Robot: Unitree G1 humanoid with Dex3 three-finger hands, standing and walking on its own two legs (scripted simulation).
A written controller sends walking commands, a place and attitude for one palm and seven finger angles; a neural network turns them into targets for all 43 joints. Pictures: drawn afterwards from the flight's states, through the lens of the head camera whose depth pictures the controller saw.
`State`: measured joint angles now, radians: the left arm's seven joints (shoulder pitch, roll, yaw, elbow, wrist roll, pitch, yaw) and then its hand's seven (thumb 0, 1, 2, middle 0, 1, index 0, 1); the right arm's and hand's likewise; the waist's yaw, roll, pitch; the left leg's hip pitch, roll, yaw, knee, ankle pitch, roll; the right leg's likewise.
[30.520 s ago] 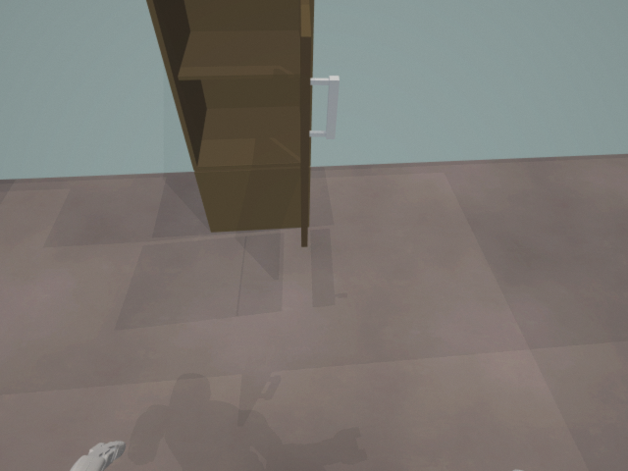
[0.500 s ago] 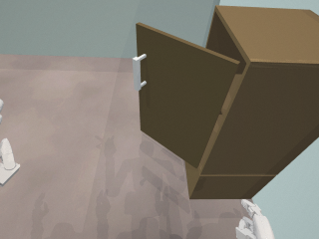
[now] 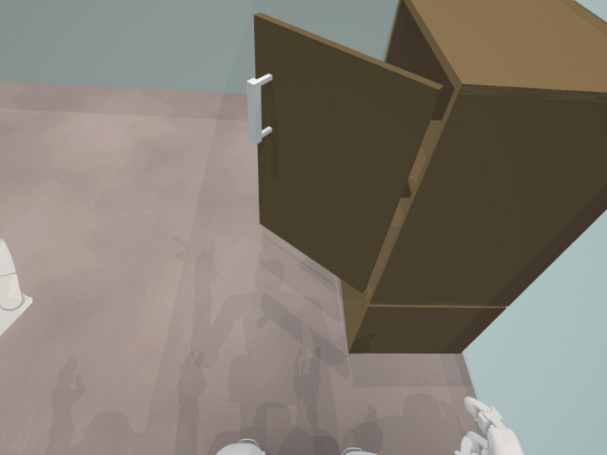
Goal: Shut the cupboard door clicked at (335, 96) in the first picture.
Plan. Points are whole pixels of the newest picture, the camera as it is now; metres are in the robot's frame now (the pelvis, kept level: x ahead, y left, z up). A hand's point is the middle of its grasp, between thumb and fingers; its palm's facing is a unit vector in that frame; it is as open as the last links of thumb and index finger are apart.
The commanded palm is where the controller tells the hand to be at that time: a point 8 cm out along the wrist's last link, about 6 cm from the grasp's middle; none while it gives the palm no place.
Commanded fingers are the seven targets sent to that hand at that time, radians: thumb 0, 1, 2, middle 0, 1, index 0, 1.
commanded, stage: step back with the hand held close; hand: left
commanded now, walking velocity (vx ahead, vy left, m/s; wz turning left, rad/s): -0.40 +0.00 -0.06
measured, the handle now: (261, 109) +0.76 +0.11 +0.04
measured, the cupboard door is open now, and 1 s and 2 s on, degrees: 50 50 50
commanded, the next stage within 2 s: stop stepping back and stand still in 0.38 s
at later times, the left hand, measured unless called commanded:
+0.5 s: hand out of the picture +0.11 +0.22 +0.21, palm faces +0.33 -0.82 -0.46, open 7.5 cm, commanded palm +0.05 +0.27 +0.20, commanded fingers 0.00 0.90 0.90 -0.20 -0.30 -0.20 -0.30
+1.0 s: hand out of the picture +0.06 +0.29 +0.23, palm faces +0.23 -0.86 -0.45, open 7.5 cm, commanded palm +0.00 +0.35 +0.20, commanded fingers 0.00 0.90 0.90 -0.20 -0.30 -0.20 -0.30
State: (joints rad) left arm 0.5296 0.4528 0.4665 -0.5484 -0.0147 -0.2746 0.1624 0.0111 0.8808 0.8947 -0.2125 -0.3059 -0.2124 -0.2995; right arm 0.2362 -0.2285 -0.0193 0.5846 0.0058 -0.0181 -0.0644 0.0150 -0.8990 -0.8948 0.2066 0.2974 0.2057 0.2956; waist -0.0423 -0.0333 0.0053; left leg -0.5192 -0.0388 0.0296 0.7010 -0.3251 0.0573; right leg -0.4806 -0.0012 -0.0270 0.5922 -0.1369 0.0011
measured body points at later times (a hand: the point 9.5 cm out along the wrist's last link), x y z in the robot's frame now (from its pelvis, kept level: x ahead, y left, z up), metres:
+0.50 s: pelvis -0.10 -0.02 +0.00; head -0.10 +0.02 +0.45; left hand +0.08 +0.26 +0.24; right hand +0.09 -0.24 -0.05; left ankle +0.11 +0.08 -0.72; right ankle -0.21 -0.14 -0.71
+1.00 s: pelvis -0.17 +0.07 +0.03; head -0.15 +0.13 +0.47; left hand +0.04 +0.33 +0.25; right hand -0.06 -0.15 -0.04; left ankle -0.08 +0.12 -0.72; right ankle -0.19 -0.06 -0.65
